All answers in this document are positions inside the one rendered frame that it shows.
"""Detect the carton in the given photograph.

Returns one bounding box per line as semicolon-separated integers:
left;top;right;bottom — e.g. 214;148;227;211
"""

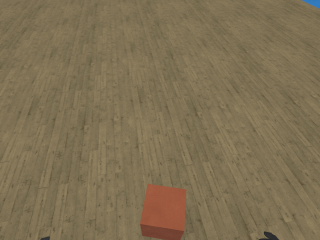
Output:
140;184;187;240

